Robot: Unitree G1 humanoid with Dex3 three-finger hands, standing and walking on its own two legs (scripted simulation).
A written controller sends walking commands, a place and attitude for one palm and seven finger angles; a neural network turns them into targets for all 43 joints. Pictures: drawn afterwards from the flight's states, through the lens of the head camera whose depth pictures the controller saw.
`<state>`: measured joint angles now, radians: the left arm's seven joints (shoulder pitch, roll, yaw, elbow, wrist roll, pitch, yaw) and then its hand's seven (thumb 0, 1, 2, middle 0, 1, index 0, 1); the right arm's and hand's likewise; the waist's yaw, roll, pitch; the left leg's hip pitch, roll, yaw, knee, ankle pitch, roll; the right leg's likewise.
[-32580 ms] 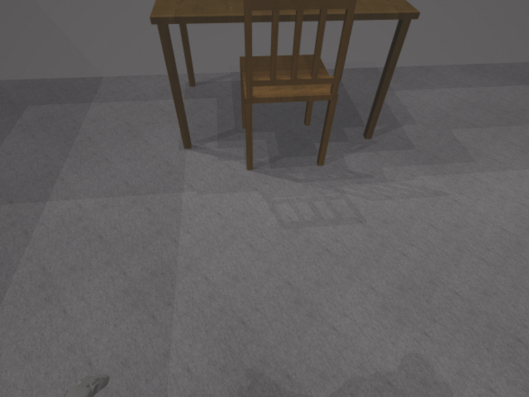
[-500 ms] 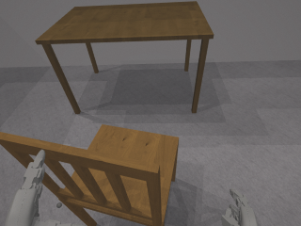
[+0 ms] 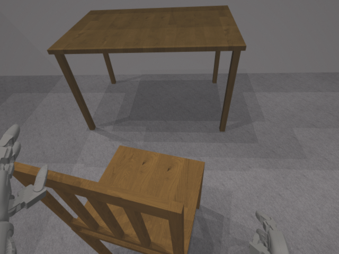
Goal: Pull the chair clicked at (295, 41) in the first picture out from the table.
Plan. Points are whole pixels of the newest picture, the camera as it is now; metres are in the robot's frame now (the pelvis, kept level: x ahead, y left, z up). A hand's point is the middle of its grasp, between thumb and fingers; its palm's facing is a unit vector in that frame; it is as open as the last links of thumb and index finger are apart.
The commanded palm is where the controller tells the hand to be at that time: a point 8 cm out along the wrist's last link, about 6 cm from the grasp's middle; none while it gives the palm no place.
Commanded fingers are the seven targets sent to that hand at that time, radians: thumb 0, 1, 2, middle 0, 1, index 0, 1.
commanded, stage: draw the hand back to the body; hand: left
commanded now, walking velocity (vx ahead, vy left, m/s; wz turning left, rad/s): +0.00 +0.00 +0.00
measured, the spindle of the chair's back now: (108, 218) +0.23 +0.21 -0.10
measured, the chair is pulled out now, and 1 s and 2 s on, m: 0.78 0.78 0.78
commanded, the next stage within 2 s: step back with the hand held close in 0.38 s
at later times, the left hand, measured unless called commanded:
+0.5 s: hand (38, 173) +0.20 +0.26 +0.17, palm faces +0.48 -0.76 -0.43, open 7.4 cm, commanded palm +0.15 +0.30 +0.18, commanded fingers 0.00 0.90 0.90 -0.20 -0.30 -0.20 -0.30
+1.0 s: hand (21, 203) +0.15 +0.27 +0.16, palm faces +0.41 -0.74 -0.53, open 7.4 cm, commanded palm +0.09 +0.30 +0.18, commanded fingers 0.00 0.90 0.90 -0.20 -0.30 -0.20 -0.30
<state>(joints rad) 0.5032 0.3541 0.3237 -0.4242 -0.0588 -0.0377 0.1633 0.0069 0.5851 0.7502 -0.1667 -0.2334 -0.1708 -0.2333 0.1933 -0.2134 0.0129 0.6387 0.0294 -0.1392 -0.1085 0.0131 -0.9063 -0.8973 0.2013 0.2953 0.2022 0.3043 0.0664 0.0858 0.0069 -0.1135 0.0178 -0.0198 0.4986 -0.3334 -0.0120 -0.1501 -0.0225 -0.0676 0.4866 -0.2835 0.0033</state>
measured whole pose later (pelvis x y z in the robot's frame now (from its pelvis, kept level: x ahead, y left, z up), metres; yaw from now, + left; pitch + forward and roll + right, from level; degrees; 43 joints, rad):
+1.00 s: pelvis -0.05 +0.00 +0.00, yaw -1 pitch +0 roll +0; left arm 0.59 0.42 0.42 -0.51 -0.06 -0.12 0.17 0.02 0.89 0.90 -0.21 -0.30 -0.22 -0.30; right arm 0.17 -0.21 -0.03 0.59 0.03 0.00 -0.10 0.01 -0.91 -0.90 0.20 0.30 0.20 0.30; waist 0.01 0.04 0.05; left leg -0.26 0.01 0.00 0.51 -0.25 -0.01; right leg -0.29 -0.03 -0.05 0.48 -0.19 0.00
